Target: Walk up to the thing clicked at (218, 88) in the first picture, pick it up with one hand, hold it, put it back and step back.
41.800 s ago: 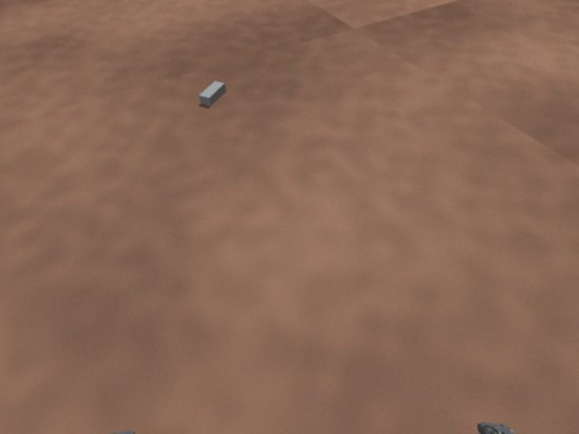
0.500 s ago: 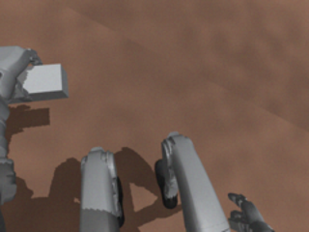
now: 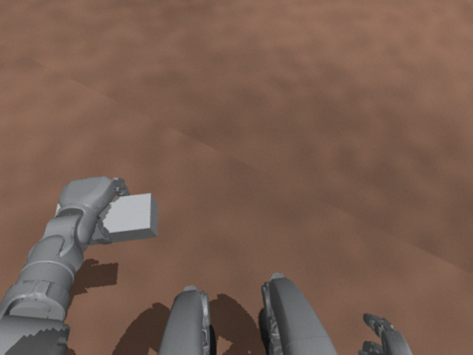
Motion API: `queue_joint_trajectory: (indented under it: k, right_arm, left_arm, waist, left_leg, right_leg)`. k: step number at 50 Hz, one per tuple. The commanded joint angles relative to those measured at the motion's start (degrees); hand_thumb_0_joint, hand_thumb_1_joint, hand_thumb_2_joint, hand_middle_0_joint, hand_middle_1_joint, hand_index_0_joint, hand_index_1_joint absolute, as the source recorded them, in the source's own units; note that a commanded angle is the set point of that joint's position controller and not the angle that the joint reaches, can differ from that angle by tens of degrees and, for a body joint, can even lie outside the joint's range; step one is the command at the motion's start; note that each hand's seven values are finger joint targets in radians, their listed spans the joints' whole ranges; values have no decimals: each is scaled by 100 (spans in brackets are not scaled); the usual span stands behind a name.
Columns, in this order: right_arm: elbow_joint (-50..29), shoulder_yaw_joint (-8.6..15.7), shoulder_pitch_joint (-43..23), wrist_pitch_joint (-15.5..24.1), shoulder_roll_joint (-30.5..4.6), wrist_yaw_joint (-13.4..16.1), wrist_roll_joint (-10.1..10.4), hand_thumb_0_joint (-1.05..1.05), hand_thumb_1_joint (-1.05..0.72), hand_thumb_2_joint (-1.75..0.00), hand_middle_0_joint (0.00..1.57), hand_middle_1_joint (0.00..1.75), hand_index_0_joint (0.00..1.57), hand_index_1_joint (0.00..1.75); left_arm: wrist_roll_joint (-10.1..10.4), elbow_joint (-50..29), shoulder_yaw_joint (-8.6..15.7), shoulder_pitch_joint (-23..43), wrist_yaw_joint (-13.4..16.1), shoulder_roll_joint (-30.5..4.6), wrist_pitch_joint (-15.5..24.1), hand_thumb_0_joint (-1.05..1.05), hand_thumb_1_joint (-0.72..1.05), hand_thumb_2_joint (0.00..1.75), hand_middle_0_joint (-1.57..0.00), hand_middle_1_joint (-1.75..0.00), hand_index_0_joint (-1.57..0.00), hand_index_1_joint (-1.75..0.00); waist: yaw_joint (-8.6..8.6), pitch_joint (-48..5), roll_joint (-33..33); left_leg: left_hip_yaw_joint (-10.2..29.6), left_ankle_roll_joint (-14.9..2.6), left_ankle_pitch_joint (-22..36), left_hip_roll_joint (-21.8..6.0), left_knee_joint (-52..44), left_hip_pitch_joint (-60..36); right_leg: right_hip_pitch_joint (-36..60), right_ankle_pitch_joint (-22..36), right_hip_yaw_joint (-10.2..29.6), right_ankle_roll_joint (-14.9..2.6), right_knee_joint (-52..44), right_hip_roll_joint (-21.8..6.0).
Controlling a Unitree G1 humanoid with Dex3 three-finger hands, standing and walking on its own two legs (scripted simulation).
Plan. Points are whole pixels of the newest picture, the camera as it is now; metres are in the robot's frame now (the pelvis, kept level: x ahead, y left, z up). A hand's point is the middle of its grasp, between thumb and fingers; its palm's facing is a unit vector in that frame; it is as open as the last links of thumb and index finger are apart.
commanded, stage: lift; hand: left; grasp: from above
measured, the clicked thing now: (108, 220) +0.39 +0.25 -0.12
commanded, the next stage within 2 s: hold in 0.52 s
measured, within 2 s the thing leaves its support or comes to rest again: neither
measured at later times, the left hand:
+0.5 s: hand (95, 195) +0.38 +0.22 +0.03, palm faces -0.43 -0.06 -0.90, open 10.2 cm
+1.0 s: hand (81, 183) +0.37 +0.22 +0.07, palm faces -0.46 -0.03 -0.89, open 10.2 cm
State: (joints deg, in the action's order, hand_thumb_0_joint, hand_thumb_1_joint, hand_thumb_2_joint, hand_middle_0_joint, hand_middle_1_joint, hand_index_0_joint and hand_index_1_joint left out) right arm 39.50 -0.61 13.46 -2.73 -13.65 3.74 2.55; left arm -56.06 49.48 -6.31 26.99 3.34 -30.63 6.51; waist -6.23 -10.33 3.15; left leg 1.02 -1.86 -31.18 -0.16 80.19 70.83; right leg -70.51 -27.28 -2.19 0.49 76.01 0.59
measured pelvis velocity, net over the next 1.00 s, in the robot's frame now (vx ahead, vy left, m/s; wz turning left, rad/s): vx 0.06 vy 0.00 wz -0.01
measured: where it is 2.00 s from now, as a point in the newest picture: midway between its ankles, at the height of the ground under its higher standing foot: outside the picture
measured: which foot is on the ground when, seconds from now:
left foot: down 0.00-1.00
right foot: down 0.00-1.00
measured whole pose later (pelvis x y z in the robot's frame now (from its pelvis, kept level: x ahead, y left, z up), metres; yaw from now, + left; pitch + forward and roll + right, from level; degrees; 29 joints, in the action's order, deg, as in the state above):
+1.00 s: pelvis +0.06 +0.00 +0.12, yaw +0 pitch +7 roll -1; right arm 40.4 2.1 13.4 -1.8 -14.5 3.7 3.5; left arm -56.2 42.5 -12.6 17.3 0.9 -24.0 2.1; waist -1.6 -5.1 3.0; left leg -1.3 -1.5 -20.9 0.3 41.1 27.3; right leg -28.7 -17.9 0.7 0.3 39.6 0.5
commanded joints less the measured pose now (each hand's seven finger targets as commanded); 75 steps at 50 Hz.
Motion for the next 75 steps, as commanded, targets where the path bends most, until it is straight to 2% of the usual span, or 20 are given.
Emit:
queue_joint_trajectory:
  k: [1,2,3,4,6,14,21,28,34,35,43,45,47,49,52,56,59,62,65,75]
  right_arm:
    - [-328,370,377,324,-921,79,-11,0,-90,-91,20,30,20,30]
    - [-313,426,344,348,-945,73,-14,0,-90,-91,20,30,20,30]
    - [-315,405,386,377,-894,62,-2,0,-90,-91,20,30,20,30]
    - [-291,431,402,402,-931,57,-2,0,-90,-91,20,30,20,30]
    - [-265,441,419,448,-911,52,4,0,-90,-91,20,30,20,30]
    - [-232,528,389,474,-913,26,31,0,-90,-90,20,30,20,30]
    - [-304,553,374,482,-885,33,34,0,-90,-90,20,30,20,30]
    - [-374,558,254,435,-880,54,38,0,-90,-90,20,30,20,30]
    - [-327,564,153,412,-875,64,29,0,-90,-90,20,30,20,30]
    - [-335,560,121,400,-884,65,30,0,-90,-90,20,30,20,30]
    - [-457,556,1,320,-890,46,63,0,-90,-90,20,30,20,30]
    - [-494,550,-36,304,-894,42,72,0,-90,-90,20,30,20,30]
    - [-527,545,-85,279,-908,50,68,0,-90,-90,20,30,20,30]
    - [-587,530,-132,266,-881,48,67,0,-90,-90,20,30,20,30]
    - [-622,531,-216,252,-900,54,77,0,-90,-90,20,30,20,30]
    - [-635,507,-245,238,-881,63,72,0,-90,-90,20,30,20,30]
    - [-643,515,-286,223,-895,63,77,0,-90,-90,20,30,20,30]
    - [-647,497,-348,227,-875,63,89,0,-90,-90,20,30,20,30]
    - [-670,502,-384,210,-882,65,92,0,-90,-90,20,30,20,30]
    - [-746,442,-548,180,-840,101,102,0,-90,-90,20,30,20,30]
  left_arm:
    - [-91,-785,345,1825,457,-1130,6,0,66,53,-93,-66,-100,-60]
    - [-87,-775,386,1840,510,-1166,-3,0,64,54,-93,-66,-99,-60]
    - [-70,-761,229,1795,537,-928,-9,0,62,56,-92,-66,-98,-60]
    - [-85,-716,265,1719,578,-962,-26,0,62,57,-92,-66,-97,-61]
    - [-75,-736,143,1781,633,-803,-65,0,65,60,-93,-70,-99,-64]
    - [-136,-575,211,1469,827,-856,-309,0,72,66,-97,-75,-103,-69]
    - [2,-771,4,1166,663,-520,-482,0,68,64,-93,-76,-100,-69]
    - [35,-1270,5,1187,526,-551,-510,0,71,66,-94,-80,-102,-72]
    - [-80,-1317,-53,1129,390,-535,-490,0,70,60,-93,-75,-101,-66]
    - [-92,-1376,-31,1127,361,-593,-488,0,70,62,-94,-74,-101,-67]
    - [35,-1625,-56,874,90,-540,-475,0,73,63,-95,-77,-103,-68]
    - [-4,-1481,-125,691,9,-448,-479,0,73,64,-95,-77,-103,-69]
    - [-11,-1653,-27,734,-37,-617,-444,0,73,62,-95,-76,-103,-67]
    - [-19,-1814,-128,828,-100,-483,-426,0,74,64,-96,-76,-104,-68]
    - [-25,-1951,-7,795,-146,-666,-398,0,73,65,-97,-73,-104,-66]
    - [-58,-1962,-75,746,-128,-551,-412,0,70,67,-96,-72,-102,-67]
    - [-26,-2119,17,819,-109,-651,-423,0,71,66,-96,-73,-102,-66]
    - [-32,-2056,-145,696,-163,-468,-473,0,69,67,-97,-70,-102,-65]
    - [17,-2115,-60,630,-234,-602,-470,0,67,69,-97,-70,-101,-65]
    - [28,-2285,-96,638,-328,-551,-405,0,63,65,-94,-68,-98,-64]
  waist:
    - [-66,-1763,357]
    - [-12,-1795,325]
    - [-73,-1713,320]
    - [3,-1715,230]
    - [-24,-1602,286]
    - [208,-1419,63]
    - [253,-1246,-105]
    - [287,-1219,-68]
    - [311,-1130,-49]
    - [382,-1137,-23]
    - [435,-1009,-176]
    - [440,-871,-240]
    - [483,-793,-128]
    - [450,-785,-141]
    - [543,-917,-108]
    - [496,-800,-146]
    - [561,-768,-99]
    - [511,-663,-230]
    - [604,-708,-141]
    - [602,-550,-259]
  left_leg:
    - [303,45,133,11,-2014,-2018]
    - [236,37,190,25,-2101,-2182]
    - [211,46,305,44,-2179,-2281]
    - [190,41,411,53,-2267,-2395]
    - [127,52,592,57,-2427,-2619]
    - [58,83,1357,59,-3063,-3396]
    - [-47,60,1769,112,-3447,-3785]
    - [-60,76,1969,100,-3851,-4311]
    - [-69,102,2278,100,-4071,-4614]
    - [-82,99,2346,112,-4101,-4670]
    - [-99,97,2773,102,-4356,-4966]
    - [-98,90,2770,105,-4404,-4979]
    - [-126,102,2717,110,-4492,-5009]
    - [-103,100,2669,94,-4565,-5142]
    - [-101,107,2803,105,-4616,-5288]
    - [-85,109,2891,94,-4675,-5385]
    - [-99,115,2765,101,-4795,-5425]
    - [-99,93,2729,105,-4842,-5441]
    - [-99,103,2849,89,-4922,-5513]
    - [-169,52,2659,132,-5140,-5693]
  right_leg:
    - [1633,191,135,-172,-1629,182]
    - [1804,212,169,-167,-1788,172]
    - [1934,280,185,-170,-1920,172]
    - [2114,360,193,-164,-2017,170]
    - [2290,526,203,-156,-2221,177]
    - [3231,1117,227,-167,-2853,168]
    - [3852,1525,324,-153,-3342,161]
    - [4220,1642,308,-161,-3662,175]
    - [4395,1865,306,-170,-3824,189]
    - [4447,1931,309,-169,-3859,181]
    - [4880,2269,295,-170,-4055,199]
    - [4874,2265,293,-169,-4099,198]
    - [4895,2185,287,-181,-4161,197]
    - [4857,2131,287,-185,-4197,205]
    - [5051,2220,286,-183,-4230,193]
    - [5038,2294,297,-181,-4290,198]
    - [5136,2202,311,-176,-4394,184]
    - [5153,2195,314,-158,-4454,177]
    - [5303,2257,300,-163,-4492,178]
    - [5427,2163,353,-137,-4769,132]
